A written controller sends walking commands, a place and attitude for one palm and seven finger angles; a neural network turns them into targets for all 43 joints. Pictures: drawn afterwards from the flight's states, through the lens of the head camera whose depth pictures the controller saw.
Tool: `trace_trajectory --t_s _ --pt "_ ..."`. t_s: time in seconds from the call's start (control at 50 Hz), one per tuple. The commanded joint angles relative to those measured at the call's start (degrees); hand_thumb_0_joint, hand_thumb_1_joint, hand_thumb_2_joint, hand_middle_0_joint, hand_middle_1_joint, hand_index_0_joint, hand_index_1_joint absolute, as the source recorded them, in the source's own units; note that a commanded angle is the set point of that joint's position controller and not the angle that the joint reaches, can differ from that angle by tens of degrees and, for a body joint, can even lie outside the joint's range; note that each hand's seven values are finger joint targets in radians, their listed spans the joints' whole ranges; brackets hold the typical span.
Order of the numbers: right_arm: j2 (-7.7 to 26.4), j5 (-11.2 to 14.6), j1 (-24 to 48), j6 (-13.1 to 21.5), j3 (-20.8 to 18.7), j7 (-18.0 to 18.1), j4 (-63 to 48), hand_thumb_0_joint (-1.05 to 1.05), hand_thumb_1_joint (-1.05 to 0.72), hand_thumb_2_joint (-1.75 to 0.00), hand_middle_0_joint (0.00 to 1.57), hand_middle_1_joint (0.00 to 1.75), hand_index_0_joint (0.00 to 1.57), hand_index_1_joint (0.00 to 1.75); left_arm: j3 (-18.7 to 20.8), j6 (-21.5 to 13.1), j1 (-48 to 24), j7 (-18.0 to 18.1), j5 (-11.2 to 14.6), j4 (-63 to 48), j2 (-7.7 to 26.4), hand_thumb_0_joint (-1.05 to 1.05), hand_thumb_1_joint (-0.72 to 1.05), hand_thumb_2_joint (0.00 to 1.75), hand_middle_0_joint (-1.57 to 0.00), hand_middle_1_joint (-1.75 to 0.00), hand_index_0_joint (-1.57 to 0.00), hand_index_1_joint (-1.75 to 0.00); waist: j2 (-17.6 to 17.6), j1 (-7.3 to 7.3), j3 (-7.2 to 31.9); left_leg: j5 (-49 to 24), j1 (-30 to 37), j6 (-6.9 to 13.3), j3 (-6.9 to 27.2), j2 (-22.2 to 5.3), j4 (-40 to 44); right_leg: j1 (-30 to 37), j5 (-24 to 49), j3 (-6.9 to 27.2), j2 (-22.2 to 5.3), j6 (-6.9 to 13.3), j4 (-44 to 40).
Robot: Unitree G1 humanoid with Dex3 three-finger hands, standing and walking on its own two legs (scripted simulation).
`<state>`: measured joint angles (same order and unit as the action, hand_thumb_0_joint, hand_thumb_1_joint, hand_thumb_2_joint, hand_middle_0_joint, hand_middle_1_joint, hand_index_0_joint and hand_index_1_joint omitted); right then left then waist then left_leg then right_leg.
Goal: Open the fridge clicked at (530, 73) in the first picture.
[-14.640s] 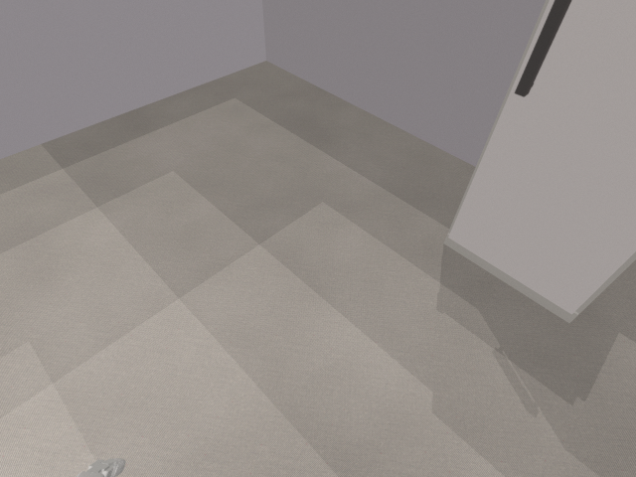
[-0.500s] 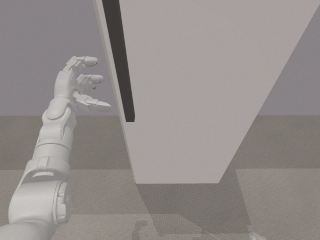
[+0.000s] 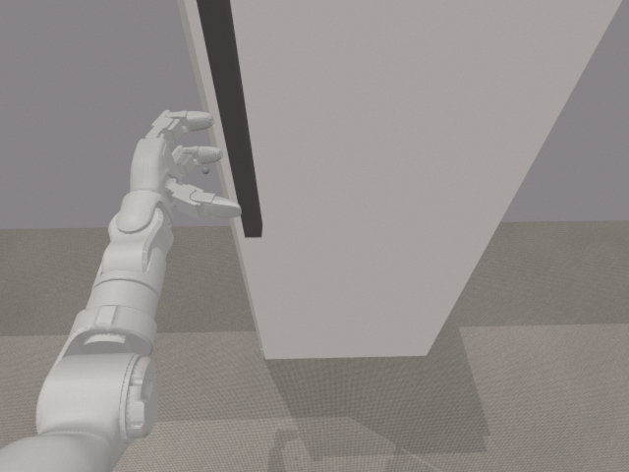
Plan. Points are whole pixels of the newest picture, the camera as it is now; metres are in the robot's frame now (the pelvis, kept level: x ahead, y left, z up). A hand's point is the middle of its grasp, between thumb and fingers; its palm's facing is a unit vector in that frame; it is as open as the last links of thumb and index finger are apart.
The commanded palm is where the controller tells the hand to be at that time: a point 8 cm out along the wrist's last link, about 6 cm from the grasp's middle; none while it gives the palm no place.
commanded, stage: feel for the door with the fingertips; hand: left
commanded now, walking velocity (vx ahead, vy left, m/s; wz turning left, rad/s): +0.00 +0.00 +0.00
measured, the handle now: (238, 121) +0.51 +0.11 +0.19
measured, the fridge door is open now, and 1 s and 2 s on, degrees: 0 0 0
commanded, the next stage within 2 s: slide the fingers in behind the handle in 0.44 s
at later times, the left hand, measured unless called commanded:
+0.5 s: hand (215, 156) +0.47 +0.14 +0.17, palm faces +0.03 -1.00 +0.01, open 13.9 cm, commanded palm +0.45 +0.18 +0.16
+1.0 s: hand (222, 166) +0.46 +0.12 +0.16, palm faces +0.02 -1.00 +0.01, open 14.0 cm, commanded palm +0.43 +0.17 +0.16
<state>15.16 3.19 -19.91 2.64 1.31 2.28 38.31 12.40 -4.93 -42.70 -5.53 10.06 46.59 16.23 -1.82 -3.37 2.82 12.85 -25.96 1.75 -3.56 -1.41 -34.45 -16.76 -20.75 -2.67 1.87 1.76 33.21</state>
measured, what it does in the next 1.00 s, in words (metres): stands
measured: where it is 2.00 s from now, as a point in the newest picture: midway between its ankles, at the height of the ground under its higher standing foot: outside the picture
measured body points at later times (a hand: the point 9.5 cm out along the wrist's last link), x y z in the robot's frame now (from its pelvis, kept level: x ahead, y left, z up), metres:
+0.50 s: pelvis +0.00 -0.01 +0.00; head +0.03 -0.01 +0.45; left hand +0.46 +0.19 +0.17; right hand +0.06 -0.27 -0.12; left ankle +0.05 +0.10 -0.73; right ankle -0.04 -0.10 -0.73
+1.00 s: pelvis +0.01 -0.01 +0.00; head +0.03 -0.02 +0.45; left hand +0.45 +0.18 +0.16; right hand +0.09 -0.27 -0.12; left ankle +0.05 +0.10 -0.73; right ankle -0.04 -0.10 -0.73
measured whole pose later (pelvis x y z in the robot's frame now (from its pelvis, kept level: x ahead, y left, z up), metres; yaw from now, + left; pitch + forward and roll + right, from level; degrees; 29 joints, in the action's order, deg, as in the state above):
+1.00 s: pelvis +0.01 -0.01 +0.00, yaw +0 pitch +5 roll -1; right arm 14.9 2.9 -19.5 2.2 0.9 1.6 38.0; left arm 11.9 -6.7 -42.9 -3.7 9.3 47.2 14.7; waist -2.2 -3.2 3.5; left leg 13.5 -26.2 1.1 -3.4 -1.7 -34.7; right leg -17.2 -21.5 -2.6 2.3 2.4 33.7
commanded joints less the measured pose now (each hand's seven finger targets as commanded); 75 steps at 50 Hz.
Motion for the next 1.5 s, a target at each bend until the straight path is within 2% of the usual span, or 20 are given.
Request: trace_trajectory --t_s 0.0,0.02,0.06,0.2,0.28,0.32,0.46,0.54,0.58,0.68,0.78,0.8,0.86,0.92,0.98,1.14,1.2,1.24,1.36,1.48 --pt "7.6 0.2 1.7 2.7 -3.3 0.3 -7.0 0.0 -0.9 -0.9 0.2 0.3 0.2 0.3 0.2 -4.0 -26.9 0.9 0.1 -16.0 8.3 0.0 -0.5 0.3 -0.3 -1.2 -0.3 -1.2 -1.2 0.3 19.2 -12.1 22.9 0.8 4.4 0.7 1.8 -6.6 19.2 1.0 0.6 -0.6 -4.9" --pt "7.5 0.3 1.6 2.7 -3.1 0.2 -6.6 0.0 -0.9 -0.9 0.2 0.3 0.2 0.3 -1.7 -3.4 -27.5 1.0 0.2 -14.7 6.2 0.0 -0.5 0.3 -0.3 -1.2 -0.3 -1.2 0.6 -0.61 16.8 -10.6 22.1 0.8 4.6 0.6 2.0 -7.8 17.8 0.6 0.8 -0.8 -5.3" --pt "8.2 0.2 1.1 2.4 -3.2 0.6 -6.2 0.0 -0.9 -0.9 0.2 0.3 0.2 0.3 2.3 -2.9 -27.8 1.9 0.0 -11.8 11.0 0.0 -0.5 0.3 -0.3 -1.2 -0.3 -1.2 4.4 -0.26 14.7 -8.6 18.8 1.3 4.3 0.7 2.4 -6.6 17.1 1.2 0.6 -1.1 -5.9" --pt "7.7 -0.3 0.3 2.3 -3.0 1.0 -5.3 0.0 -0.9 -0.9 0.2 0.3 0.2 0.3 2.0 -5.0 -34.9 2.5 -1.3 -9.3 11.7 0.0 -0.5 0.3 -0.3 -1.2 -0.3 -1.2 0.3 -1.13 18.0 -8.7 20.5 0.9 4.4 0.9 1.9 -7.2 16.9 1.7 0.3 -0.9 -5.3" --pt "8.2 -0.2 -0.7 2.3 -2.8 1.0 -4.8 0.0 -0.9 -0.9 0.2 0.3 0.2 0.3 1.8 -5.6 -35.9 1.2 -1.0 -3.7 12.0 0.0 -0.5 0.3 -0.3 -1.2 -0.3 -1.2 3.1 -1.99 16.6 -7.4 17.6 1.3 4.3 1.2 1.6 -7.3 17.3 2.0 0.2 -1.3 -5.4" --pt "8.1 -0.2 -1.2 2.3 -3.0 0.7 -4.8 0.0 -0.9 -0.9 0.2 0.3 0.2 0.3 1.0 -5.7 -35.8 0.5 -1.1 -2.8 10.9 0.0 -0.5 0.3 -0.3 -1.2 -0.3 -1.2 1.0 -1.76 17.3 -8.2 18.1 1.1 4.2 1.3 1.3 -7.8 17.7 1.8 0.2 -1.1 -5.0" --pt "8.5 -0.5 -2.8 2.1 -3.6 0.4 -4.3 0.0 -0.9 -0.9 0.2 0.3 0.2 0.3 2.5 -7.1 -38.0 0.6 -0.9 -3.4 12.4 0.0 -0.5 0.3 -0.3 -1.2 -0.3 -1.2 1.9 -2.06 19.8 -11.1 18.8 1.4 4.2 1.2 0.1 -7.7 20.6 1.9 0.5 -1.3 -4.2" --pt "8.5 -0.5 -3.7 1.9 -3.6 0.4 -3.4 0.0 -0.9 -0.9 0.2 0.3 0.2 0.3 1.1 -7.0 -39.9 0.7 -1.0 -2.0 11.3 0.0 -0.5 0.3 -0.3 -1.2 -0.3 -1.2 2.1 -3.06 17.8 -10.1 18.0 1.5 4.4 1.3 0.0 -8.8 19.2 1.6 0.5 -1.3 -4.5" --pt "8.5 -0.5 -3.3 2.0 -3.8 0.2 -3.7 0.0 -0.9 -0.9 0.2 0.3 0.2 0.3 1.8 -7.1 -37.6 0.6 -1.1 -2.9 11.6 0.0 -0.5 0.3 -0.3 -1.2 -0.3 -1.2 0.8 -1.92 20.4 -11.4 19.3 1.3 4.4 1.4 -0.2 -8.2 20.7 1.8 0.5 -1.1 -4.0" --pt "8.3 -0.4 -2.6 1.9 -3.7 -0.1 -4.6 0.0 -0.9 -0.9 0.2 0.3 0.2 0.3 0.3 -7.0 -35.3 0.1 -0.6 -5.2 9.6 0.0 -0.5 0.3 -0.3 -1.2 -0.3 -1.2 0.9 -1.72 19.5 -11.3 19.3 1.4 4.1 1.5 0.0 -8.0 21.1 1.7 0.7 -1.2 -4.2" --pt "8.3 -0.2 -1.4 1.7 -3.5 0.1 -5.6 0.0 -0.9 -0.9 0.2 0.3 0.2 0.3 3.8 -6.5 -31.4 0.9 -0.4 -7.6 13.2 0.0 -0.5 0.3 -0.3 -1.2 -0.3 -1.2 1.7 -0.05 18.9 -10.7 17.5 1.4 3.7 1.4 0.6 -5.3 21.7 1.9 0.5 -1.1 -4.3" --pt "8.0 -0.2 -1.0 1.8 -3.4 0.0 -5.9 0.0 -0.9 -0.9 0.2 0.3 0.2 0.3 2.0 -6.5 -32.8 1.0 -0.5 -9.5 11.3 0.0 -0.5 0.3 -0.3 -1.2 -0.3 -1.2 1.4 -0.69 19.1 -11.1 18.0 1.5 3.6 1.6 0.6 -5.3 22.3 1.8 0.5 -1.2 -4.2" --pt "7.9 -0.1 -0.3 1.8 -3.5 0.1 -6.2 0.0 -0.9 -0.9 0.2 0.3 0.2 0.3 3.4 -6.3 -30.3 1.6 -0.8 -10.8 12.5 0.0 -0.5 0.3 -0.3 -1.2 -0.3 -1.2 1.4 0.12 19.2 -12.0 18.6 1.5 3.3 1.5 0.6 -4.5 23.5 1.9 0.5 -1.2 -4.2" --pt "7.4 0.0 0.7 2.0 -3.5 -0.1 -6.8 0.0 -0.9 -0.9 0.2 0.3 0.2 0.3 -0.4 -5.8 -29.1 1.4 -0.5 -14.3 7.6 0.0 -0.5 0.3 -0.3 -1.2 -0.3 -1.2 0.4 -0.38 20.1 -13.9 21.2 1.3 3.5 1.3 0.5 -5.3 24.5 1.5 0.7 -1.1 -4.1" --pt "7.5 0.2 1.1 1.6 -3.4 0.0 -6.3 0.0 -0.9 -0.9 0.2 0.3 0.2 0.3 -0.9 -4.4 -29.6 1.9 -0.3 -13.1 7.3 0.0 -0.5 0.3 -0.3 -1.2 -0.3 -1.2 2.5 -1.0 16.9 -11.8 19.9 1.4 3.6 1.3 1.0 -5.9 22.9 1.4 0.6 -1.3 -4.9" --pt "7.2 -0.3 1.6 1.6 -3.2 0.0 -6.5 0.0 -0.9 -0.9 0.2 0.3 0.2 0.3 -0.7 -4.1 -28.0 3.7 -0.4 -14.4 6.3 0.0 -0.5 0.3 -0.3 -1.2 -0.3 -1.2 2.9 0.06 19.5 -13.5 20.7 1.3 3.9 1.6 1.0 -3.7 23.9 1.4 0.3 -1.1 -4.6" --pt "6.8 -0.1 2.5 1.6 -3.2 -0.4 -6.7 0.0 -0.9 -0.9 0.2 0.3 0.2 0.3 -3.5 -3.8 -27.9 3.8 -0.9 -15.3 3.0 0.0 -0.5 0.3 -0.3 -1.2 -0.3 -1.2 1.7 -0.27 18.4 -13.7 21.8 1.1 4.1 1.4 0.9 -5.6 23.6 1.0 0.5 -0.9 -4.4" --pt "7.0 -0.2 2.2 1.5 -3.2 -0.3 -6.8 0.0 -0.9 -0.9 0.2 0.3 0.2 0.3 -3.8 -3.6 -28.2 4.2 -0.8 -14.5 3.0 0.0 -0.5 0.3 -0.3 -1.2 -0.3 -1.2 4.2 -0.88 16.8 -12.2 20.2 1.4 3.9 1.6 0.9 -5.2 22.6 1.2 0.4 -1.2 -5.1" --pt "7.0 -0.1 2.5 1.3 -3.2 0.0 -6.3 0.0 -0.9 -0.9 0.2 0.3 0.2 0.3 -3.0 -3.4 -29.6 4.1 -0.7 -13.2 3.8 0.0 -0.5 0.3 -0.3 -1.2 -0.3 -1.2 2.4 -0.3 18.0 -11.5 20.5 1.2 4.0 1.7 1.3 -5.1 22.3 1.5 0.3 -1.1 -5.1" --pt "7.1 -0.4 1.7 1.0 -3.0 0.3 -5.8 0.0 -0.9 -0.9 0.2 0.3 0.2 0.3 0.8 -4.1 -30.9 4.7 -1.3 -10.1 8.2 0.0 -0.5 0.3 -0.3 -1.2 -0.3 -1.2 3.1 0.01 17.5 -10.4 18.4 1.3 3.7 1.8 1.8 -3.9 22.0 1.9 0.0 -1.2 -5.3"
